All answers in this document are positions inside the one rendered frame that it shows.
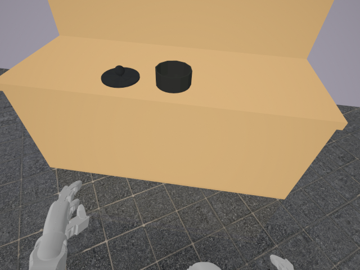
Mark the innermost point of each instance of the lid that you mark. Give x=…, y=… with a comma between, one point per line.
x=129, y=78

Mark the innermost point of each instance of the left robot hand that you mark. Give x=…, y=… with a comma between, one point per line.
x=60, y=212

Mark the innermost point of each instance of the table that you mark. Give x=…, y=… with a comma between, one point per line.
x=253, y=120

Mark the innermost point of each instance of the right robot hand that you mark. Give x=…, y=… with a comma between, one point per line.
x=281, y=264

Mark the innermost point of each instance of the pot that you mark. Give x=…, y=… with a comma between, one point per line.
x=173, y=76

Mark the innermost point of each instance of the robot left forearm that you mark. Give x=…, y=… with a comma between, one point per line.
x=50, y=252

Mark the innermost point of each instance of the knob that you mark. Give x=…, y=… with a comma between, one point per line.
x=119, y=70

